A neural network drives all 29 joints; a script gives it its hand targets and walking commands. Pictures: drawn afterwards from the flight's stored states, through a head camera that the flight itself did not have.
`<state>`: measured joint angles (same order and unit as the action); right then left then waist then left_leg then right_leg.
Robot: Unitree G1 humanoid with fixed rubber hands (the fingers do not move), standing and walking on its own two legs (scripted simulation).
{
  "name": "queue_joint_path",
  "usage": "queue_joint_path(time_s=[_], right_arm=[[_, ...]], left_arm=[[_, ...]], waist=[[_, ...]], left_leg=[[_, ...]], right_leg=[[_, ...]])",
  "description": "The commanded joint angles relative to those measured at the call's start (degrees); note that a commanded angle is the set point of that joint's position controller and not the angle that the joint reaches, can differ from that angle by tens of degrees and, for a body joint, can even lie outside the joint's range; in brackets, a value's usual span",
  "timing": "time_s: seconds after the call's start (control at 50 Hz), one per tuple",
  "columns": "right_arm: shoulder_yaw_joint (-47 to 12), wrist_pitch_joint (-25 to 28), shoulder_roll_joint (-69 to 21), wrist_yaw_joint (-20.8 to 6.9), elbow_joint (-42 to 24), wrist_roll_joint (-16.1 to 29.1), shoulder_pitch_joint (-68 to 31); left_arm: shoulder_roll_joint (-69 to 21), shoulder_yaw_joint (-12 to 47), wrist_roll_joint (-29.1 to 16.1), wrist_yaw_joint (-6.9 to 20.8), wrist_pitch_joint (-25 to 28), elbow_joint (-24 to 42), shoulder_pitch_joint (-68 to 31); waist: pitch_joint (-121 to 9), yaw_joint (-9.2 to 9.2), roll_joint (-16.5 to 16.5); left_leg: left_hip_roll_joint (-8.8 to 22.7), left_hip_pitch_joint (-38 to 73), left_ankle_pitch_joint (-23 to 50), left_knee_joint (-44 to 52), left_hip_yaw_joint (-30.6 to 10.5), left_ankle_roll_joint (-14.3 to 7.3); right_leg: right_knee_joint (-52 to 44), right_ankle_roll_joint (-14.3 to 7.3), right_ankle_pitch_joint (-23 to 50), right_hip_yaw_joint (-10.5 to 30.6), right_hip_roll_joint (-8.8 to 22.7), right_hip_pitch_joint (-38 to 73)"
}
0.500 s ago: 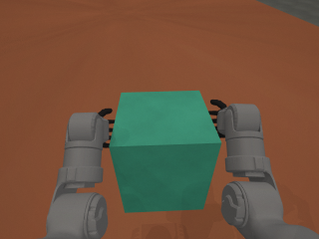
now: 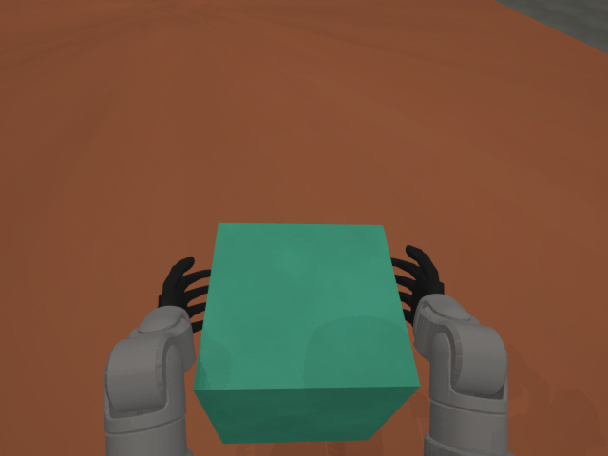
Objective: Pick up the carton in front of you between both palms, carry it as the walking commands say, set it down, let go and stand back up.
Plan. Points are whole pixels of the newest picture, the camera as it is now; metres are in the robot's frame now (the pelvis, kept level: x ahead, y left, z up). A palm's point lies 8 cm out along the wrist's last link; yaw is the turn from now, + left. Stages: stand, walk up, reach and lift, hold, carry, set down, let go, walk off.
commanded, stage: carry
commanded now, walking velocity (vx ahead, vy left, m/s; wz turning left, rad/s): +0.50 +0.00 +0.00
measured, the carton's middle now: (299, 339) +0.29 +0.00 +0.02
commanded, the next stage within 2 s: none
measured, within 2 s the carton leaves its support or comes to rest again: neither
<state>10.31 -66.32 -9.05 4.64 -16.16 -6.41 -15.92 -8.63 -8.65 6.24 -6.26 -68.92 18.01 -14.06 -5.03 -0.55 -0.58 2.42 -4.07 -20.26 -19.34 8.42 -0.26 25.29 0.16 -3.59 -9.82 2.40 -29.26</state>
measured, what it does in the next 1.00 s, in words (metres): walks ahead: right foot, then left foot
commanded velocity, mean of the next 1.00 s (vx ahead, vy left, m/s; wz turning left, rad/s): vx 0.50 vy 0.00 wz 0.00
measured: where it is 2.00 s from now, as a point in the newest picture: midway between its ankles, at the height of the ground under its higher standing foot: (279, 266)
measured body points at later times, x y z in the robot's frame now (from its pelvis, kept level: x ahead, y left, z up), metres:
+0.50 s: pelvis +0.31 +0.04 -0.02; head +0.25 +0.05 +0.43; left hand +0.58 +0.20 +0.07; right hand +0.59 -0.10 +0.09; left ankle +0.39 +0.13 -0.74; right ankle +0.15 -0.09 -0.71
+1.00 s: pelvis +0.62 +0.01 -0.01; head +0.60 -0.01 +0.44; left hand +0.89 +0.17 +0.07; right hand +0.91 -0.13 +0.06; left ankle +0.44 +0.12 -0.67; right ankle +0.71 -0.07 -0.74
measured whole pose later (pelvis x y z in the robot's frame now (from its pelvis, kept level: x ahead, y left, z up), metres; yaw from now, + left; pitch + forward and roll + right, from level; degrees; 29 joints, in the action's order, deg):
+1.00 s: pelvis +0.62 +0.01 -0.01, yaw +3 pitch +3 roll -1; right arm 8.3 -69.2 -7.4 4.7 -15.9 -7.0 -10.6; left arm -7.8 -5.2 7.4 -5.2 -70.0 14.4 -10.3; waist -7.0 0.9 -2.4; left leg 5.1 -14.1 -26.1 -58.2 3.9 0.7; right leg 30.5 -5.1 -9.1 -14.5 2.8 -24.9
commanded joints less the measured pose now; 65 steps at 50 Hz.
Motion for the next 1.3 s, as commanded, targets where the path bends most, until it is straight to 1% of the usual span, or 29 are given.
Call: queue_joint_path(time_s=[0.0,0.02,0.04,0.06,0.08,0.12,0.16,0.24,0.36,0.42,0.44,0.46,0.48,0.5,0.54,0.6,0.66,0.74,0.8,0.84,0.88,0.9,0.92,0.94,0.96,1.0,1.04,1.08,1.28], right_arm=[[-42.72,-3.26,-50.33,-14.57,-0.91,21.8,-19.63],[-42.76,-3.91,-49.78,-14.71,-1.86,21.73,-19.54],[-43.1,-4.6,-49.61,-15.02,-0.61,22.03,-19.25],[-43.43,-5.05,-49.45,-15.35,0.31,22.82,-20.12],[-43.75,-4.97,-50.05,-15.61,0.47,23.01,-21.31],[-44.04,-4.58,-51.85,-15.7,0.75,23.32,-23.39],[-44.48,-3.97,-53.76,-15.47,1.48,23.48,-22.48],[-44.57,-3.24,-53.59,-14.51,0.24,22.57,-20.56],[-43.6,-4.46,-49.37,-14.33,0.88,22.36,-19.27],[-41.93,-5.01,-47.42,-14.44,3.97,21.78,-18.44],[-41.15,-5.05,-46.33,-14.54,5.12,21.15,-17.64],[-40.45,-4.93,-46.26,-14.65,7.13,20.84,-17.05],[-40.76,-4.48,-47.69,-14.82,6.89,21.46,-17.21],[-40.97,-4.0,-50.12,-14.99,5.42,21.91,-17.97],[-42.79,-2.99,-54.63,-15.29,3.32,23.4,-21.03],[-46.03,-1.31,-57.71,-15.83,-4.15,26.75,-25.41],[-46.0,-1.38,-54.42,-15.76,-5.07,26.84,-21.11],[-45.33,-2.41,-50.26,-15.49,-5.99,25.55,-16.92],[-44.0,-3.35,-47.77,-15.06,-4.2,23.59,-14.89],[-43.41,-3.83,-46.86,-14.72,-3.08,22.5,-15.08],[-43.37,-4.29,-46.77,-14.51,-2.27,21.86,-15.96],[-43.3,-4.53,-46.28,-14.52,-1.66,21.75,-16.78],[-43.85,-4.75,-47.1,-14.65,-2.27,22.22,-17.38],[-44.63,-4.9,-48.1,-14.97,-1.8,23.36,-19.66],[-45.43,-4.35,-49.32,-15.0,-3.08,24.1,-20.55],[-45.91,-3.47,-52.99,-14.97,-3.47,24.35,-22.58],[-46.36,-2.58,-54.06,-14.59,-2.82,23.77,-21.03],[-46.66,-1.7,-54.97,-13.98,-4.47,23.5,-20.3],[-45.05,-4.41,-48.29,-13.48,-3.03,21.89,-16.15]], left_arm=[[-51.8,41.79,-20.45,13.75,-0.14,2.08,-25.41],[-50.96,40.89,-20.25,14.26,-0.58,1.23,-22.36],[-49.08,39.65,-19.54,14.6,-0.97,-0.91,-21.27],[-49.67,39.48,-19.11,14.94,-0.87,-2.49,-20.6],[-50.47,40.22,-19.63,15.22,-0.74,-1.62,-22.25],[-53.17,41.41,-21.63,15.72,-0.5,-0.93,-25.61],[-54.05,42.27,-23.1,16.16,-0.37,0.03,-26.98],[-52.39,43.21,-24.66,16.55,-0.03,1.98,-26.68],[-48.06,42.11,-22.78,15.64,-1.18,0.85,-24.06],[-46.96,41.66,-22.21,15.47,-1.88,-1.36,-24.65],[-46.88,41.57,-21.95,15.45,-2.09,-1.63,-25.18],[-46.89,41.68,-21.89,15.5,-2.45,-2.18,-25.76],[-47.66,43.07,-22.93,15.6,-2.49,-1.08,-27.9],[-50.02,43.12,-23.52,15.8,-2.05,-1.35,-27.65],[-54.14,42.36,-23.24,16.07,-0.78,-2.75,-26.68],[-56.75,44.18,-23.64,15.42,1.5,2.94,-27.69],[-54.66,44.39,-21.85,13.88,1.89,6.2,-24.55],[-51.07,44.31,-21.04,13.37,0.81,7.77,-21.29],[-48.84,43.9,-21.45,14.07,-0.51,6.24,-20.96],[-47.65,43.29,-21.97,14.7,-1.19,5.36,-21.79],[-47.16,42.33,-22.22,15.22,-1.5,3.62,-21.02],[-47.3,41.57,-21.99,15.41,-1.57,2.07,-20.78],[-46.39,40.85,-21.73,15.57,-1.39,1.09,-20.37],[-47.5,41.0,-21.42,15.61,-1.0,-0.19,-21.16],[-49.23,42.0,-22.48,15.75,-0.6,2.04,-22.59],[-53.12,42.97,-23.89,15.99,0.3,3.33,-25.72],[-54.22,43.58,-24.48,16.33,0.93,4.33,-25.9],[-54.11,44.0,-25.27,16.65,1.29,5.94,-25.58],[-46.6,41.59,-22.45,15.87,-1.23,3.79,-19.58]], waist=[[-22.69,0.53,-5.86],[-26.69,2.05,2.65],[-24.91,1.48,15.96],[-23.41,2.16,14.24],[-21.06,2.27,10.13],[-15.79,1.43,3.11],[-13.78,0.87,5.32],[-11.06,1.08,8.56],[-8.33,1.83,8.07],[-10.93,0.32,3.68],[-12.1,-0.66,-5.29],[-13.08,-0.84,-17.73],[-12.52,-1.04,-17.33],[-13.81,-0.82,-12.13],[-14.96,-0.18,-3.02],[-15.71,-0.2,-4.86],[-13.95,-0.33,-6.1],[-11.71,-0.32,-7.2],[-9.04,-0.75,-8.78],[-8.61,-0.71,-9.13],[-13.56,0.74,-5.76],[-18.21,2.2,-0.01],[-21.63,1.89,15.42],[-18.66,2.53,16.71],[-18.63,2.03,11.48],[-16.74,1.51,3.88],[-16.3,0.97,4.75],[-15.45,1.13,7.5],[-7.52,1.92,8.73]], left_leg=[[6.8,-0.02,38.99,-14.89,1.94,-1.18],[4.88,-13.18,20.28,-28.6,1.71,0.93],[-1.63,-30.33,-5.66,-40.09,-0.53,1.92],[-2.04,-38.55,-8.97,-46.26,-5.03,0.95],[0.67,-41.71,-9.26,-50.04,-7.54,0.03],[4.47,-37.7,-2.34,-44.36,-8.62,-0.18],[4.73,-31.21,2.66,-35.66,-6.19,0.69],[3.06,-24.3,8.0,-18.98,-1.47,1.69],[1.73,-20.55,14.92,-9.96,3.42,2.08],[0.13,-3.09,8.41,-7.76,5.76,0.53],[8.8,5.29,2.52,-2.93,-9.4,-2.61],[18.92,13.55,-2.29,6.13,-31.41,-7.91],[22.42,16.1,6.42,6.13,-37.26,-11.49],[22.27,14.26,11.99,5.05,-34.25,-11.68],[19.18,7.57,8.78,6.19,-25.12,-8.78],[16.19,4.21,7.82,9.01,-15.19,-6.31],[15.01,6.07,11.78,10.61,-10.84,-7.69],[11.87,8.13,26.65,8.11,-3.47,-6.79],[11.37,7.61,28.18,7.6,-0.97,-5.91],[11.29,7.21,30.86,3.97,0.72,-4.89],[8.01,1.82,34.67,-11.03,5.23,-1.98],[6.46,-9.56,23.77,-23.64,4.14,-0.15],[0.76,-22.45,5.86,-40.02,2.03,2.16],[-2.51,-35.54,-6.9,-48.87,-2.41,1.66],[0.68,-37.94,-7.27,-53.42,-6.84,0.22],[5.28,-34.97,-0.13,-50.51,-9.0,-0.79],[5.86,-30.58,4.03,-43.73,-7.51,-0.32],[5.2,-30.13,6.38,-37.11,-5.1,0.48],[1.76,-28.45,16.06,-10.68,3.09,1.27]], right_leg=[[-3.13,-2.3,0.51,-2.73,-1.64,27.57],[-2.79,-6.2,-5.59,14.16,10.05,40.54],[-7.01,-12.19,-2.2,35.43,20.95,49.18],[-8.52,-15.75,0.15,39.41,22.05,50.95],[-8.7,-15.89,0.69,35.5,22.14,46.82],[-12.76,-11.24,-4.45,26.63,18.8,34.34],[-17.19,-7.78,-12.58,18.38,15.93,25.81],[-19.24,-6.95,-15.08,9.29,13.18,20.42],[-14.12,-5.31,-7.06,5.76,11.64,24.57],[4.02,-2.02,3.18,-0.31,7.28,18.19],[17.63,0.92,1.23,-1.88,3.8,7.75],[30.02,2.61,-18.17,-0.41,-2.05,-7.23],[37.28,1.25,-24.38,5.94,-0.39,-13.65],[41.92,0.41,-23.52,8.03,2.28,-15.39],[39.63,-0.36,-16.08,10.64,6.1,-12.16],[32.04,0.06,-8.96,7.87,5.81,-9.06],[22.66,1.08,-5.03,5.6,5.45,-10.73],[9.33,0.48,-0.06,0.56,2.66,-6.77],[4.19,-0.58,2.6,-2.4,1.23,-2.59],[1.64,-1.43,1.18,-3.94,0.62,3.02],[-0.98,-1.81,-4.14,-6.98,-2.59,20.59],[-1.16,-3.61,-11.79,4.25,4.87,35.05],[-7.69,-9.56,-17.65,31.3,19.57,43.09],[-12.44,-14.87,-10.77,41.11,22.15,48.01],[-11.54,-14.25,-3.18,36.11,22.3,44.77],[-11.96,-10.67,-1.82,25.12,19.1,35.2],[-14.8,-6.98,-6.16,16.82,16.15,29.47],[-16.88,-6.88,-8.41,12.58,14.97,28.3],[-14.09,-5.99,10.52,2.86,11.79,33.74]])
